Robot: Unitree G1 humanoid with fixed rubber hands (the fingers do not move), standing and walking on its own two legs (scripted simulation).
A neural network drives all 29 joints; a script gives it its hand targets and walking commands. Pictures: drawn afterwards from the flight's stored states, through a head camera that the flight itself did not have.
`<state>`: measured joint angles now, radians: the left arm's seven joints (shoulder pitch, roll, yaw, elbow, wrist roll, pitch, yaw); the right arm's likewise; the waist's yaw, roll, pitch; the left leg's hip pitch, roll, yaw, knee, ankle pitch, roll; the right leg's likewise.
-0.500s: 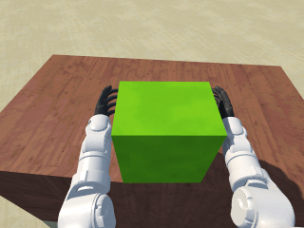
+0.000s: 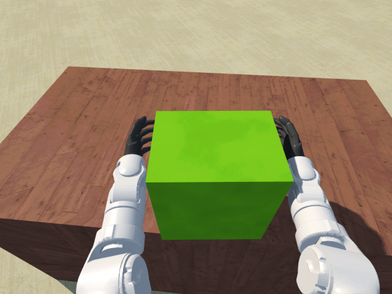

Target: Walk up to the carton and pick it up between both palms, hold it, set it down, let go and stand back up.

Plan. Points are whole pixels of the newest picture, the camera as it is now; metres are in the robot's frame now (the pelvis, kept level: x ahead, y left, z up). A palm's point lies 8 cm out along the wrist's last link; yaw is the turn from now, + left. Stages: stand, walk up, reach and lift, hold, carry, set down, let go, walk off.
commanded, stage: set down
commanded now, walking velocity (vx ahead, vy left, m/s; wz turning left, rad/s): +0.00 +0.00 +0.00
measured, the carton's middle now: (212, 179) +0.37 -0.02 +0.03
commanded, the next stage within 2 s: none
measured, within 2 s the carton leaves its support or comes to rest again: neither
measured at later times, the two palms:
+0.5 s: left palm (134, 155) +0.40 +0.14 +0.09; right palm (291, 154) +0.39 -0.19 +0.09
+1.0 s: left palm (135, 154) +0.40 +0.14 +0.09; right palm (291, 154) +0.39 -0.19 +0.09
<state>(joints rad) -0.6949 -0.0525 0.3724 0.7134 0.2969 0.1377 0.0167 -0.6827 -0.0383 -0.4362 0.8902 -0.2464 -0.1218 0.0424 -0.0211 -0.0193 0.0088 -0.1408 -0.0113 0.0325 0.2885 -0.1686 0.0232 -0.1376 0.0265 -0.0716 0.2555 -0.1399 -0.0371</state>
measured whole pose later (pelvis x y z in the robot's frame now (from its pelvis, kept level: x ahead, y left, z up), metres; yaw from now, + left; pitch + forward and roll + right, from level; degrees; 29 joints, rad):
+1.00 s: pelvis +0.00 +0.00 +0.00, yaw -1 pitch +2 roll +0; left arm -0.70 -0.08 0.45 0.72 0.35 0.09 -0.02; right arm -0.69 -0.01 -0.52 0.89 -0.31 -0.15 0.08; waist -0.01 -0.03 0.00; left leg -0.16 -0.01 0.06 0.30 -0.18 0.03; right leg -0.17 0.02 -0.07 0.29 -0.16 -0.03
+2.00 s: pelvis -0.03 -0.02 -0.02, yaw -2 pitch +14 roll +0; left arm -1.03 0.30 -0.05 1.15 -0.26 0.00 0.05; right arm -1.01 -0.42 0.16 1.22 0.48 -0.02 0.02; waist 0.02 -0.03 -0.19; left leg -0.53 0.03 0.05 0.45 -0.17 -0.01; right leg -0.54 0.05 -0.07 0.43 -0.14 -0.07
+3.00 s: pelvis -0.02 +0.00 +0.00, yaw -2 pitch +1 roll +0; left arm -0.55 0.27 0.13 0.26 -0.16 0.57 0.07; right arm -0.60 -0.45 -0.03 0.62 0.41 0.29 0.07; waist -0.02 -0.03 -0.05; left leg -0.20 0.00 0.04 0.34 -0.17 0.02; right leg -0.21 0.04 -0.03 0.31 -0.12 -0.05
